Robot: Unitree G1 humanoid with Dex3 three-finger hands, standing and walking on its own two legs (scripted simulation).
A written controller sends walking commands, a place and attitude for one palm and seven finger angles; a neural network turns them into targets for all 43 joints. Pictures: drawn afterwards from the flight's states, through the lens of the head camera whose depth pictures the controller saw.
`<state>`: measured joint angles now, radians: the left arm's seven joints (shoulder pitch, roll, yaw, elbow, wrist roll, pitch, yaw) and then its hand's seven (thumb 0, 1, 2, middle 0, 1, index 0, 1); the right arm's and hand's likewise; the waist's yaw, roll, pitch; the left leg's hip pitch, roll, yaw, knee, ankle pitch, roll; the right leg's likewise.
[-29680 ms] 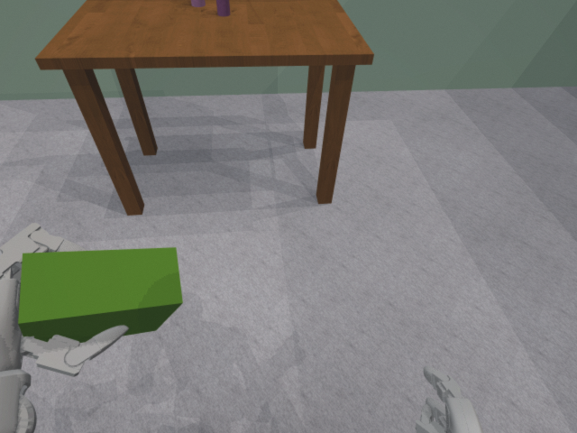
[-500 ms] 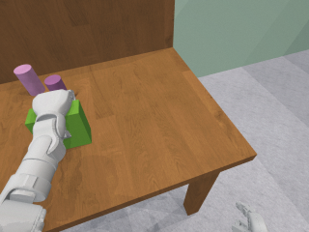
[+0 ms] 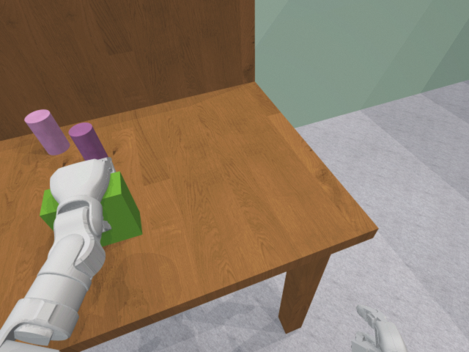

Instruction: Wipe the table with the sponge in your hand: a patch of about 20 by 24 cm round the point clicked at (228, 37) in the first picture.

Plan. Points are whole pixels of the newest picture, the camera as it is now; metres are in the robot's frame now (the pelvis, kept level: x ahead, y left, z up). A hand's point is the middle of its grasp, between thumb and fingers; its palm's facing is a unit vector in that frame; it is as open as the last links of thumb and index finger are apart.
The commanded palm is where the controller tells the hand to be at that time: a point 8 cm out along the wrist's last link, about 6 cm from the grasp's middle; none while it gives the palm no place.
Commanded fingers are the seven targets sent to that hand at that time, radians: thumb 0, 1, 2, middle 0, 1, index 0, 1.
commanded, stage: wipe back along the middle lane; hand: left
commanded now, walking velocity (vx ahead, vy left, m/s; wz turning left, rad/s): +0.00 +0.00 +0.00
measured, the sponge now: (101, 220) +0.33 +0.30 +0.03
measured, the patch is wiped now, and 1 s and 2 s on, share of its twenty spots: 0.55 0.65 0.80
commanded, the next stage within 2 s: slide across to the third lane in 1.06 s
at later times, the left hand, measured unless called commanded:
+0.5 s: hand (93, 224) +0.29 +0.27 +0.09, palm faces +0.05 -0.05 -1.00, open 10.1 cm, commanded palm +0.25 +0.26 +0.12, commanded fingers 0.00 0.10 1.30 -1.20 -1.60 -1.20 -1.60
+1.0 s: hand (95, 250) +0.24 +0.25 +0.09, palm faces +0.08 -0.08 -0.99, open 10.1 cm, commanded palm +0.20 +0.23 +0.12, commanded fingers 0.00 0.10 1.30 -1.20 -1.60 -1.20 -1.60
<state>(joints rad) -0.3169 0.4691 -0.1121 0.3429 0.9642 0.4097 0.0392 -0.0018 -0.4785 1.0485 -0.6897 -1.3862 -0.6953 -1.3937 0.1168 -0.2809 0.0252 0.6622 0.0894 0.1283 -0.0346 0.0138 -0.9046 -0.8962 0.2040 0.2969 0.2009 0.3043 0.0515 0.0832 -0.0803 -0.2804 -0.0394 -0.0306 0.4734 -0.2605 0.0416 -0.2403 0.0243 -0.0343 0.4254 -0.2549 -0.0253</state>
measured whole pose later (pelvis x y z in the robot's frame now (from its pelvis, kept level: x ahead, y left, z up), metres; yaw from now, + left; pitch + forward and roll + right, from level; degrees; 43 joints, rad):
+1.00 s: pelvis -0.01 +0.00 +0.00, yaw -2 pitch +0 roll +0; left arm 0.13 0.41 -0.15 -0.16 0.96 0.51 0.07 0.01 -0.48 1.05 -0.66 -1.41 -0.70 -1.38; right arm 0.05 -0.26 0.04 0.63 0.08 0.10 0.00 0.02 -0.90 -0.90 0.20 0.30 0.20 0.30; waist 0.10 0.11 -0.08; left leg -0.22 -0.03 0.00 0.49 -0.28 0.03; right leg -0.20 0.03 -0.01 0.47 -0.28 -0.03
